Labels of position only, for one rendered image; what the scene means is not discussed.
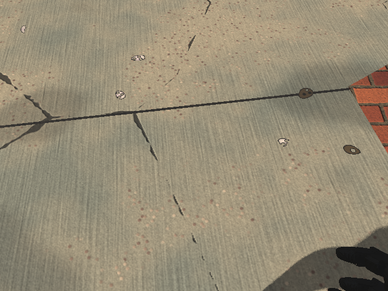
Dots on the robot right hand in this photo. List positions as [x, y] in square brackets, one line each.
[373, 259]

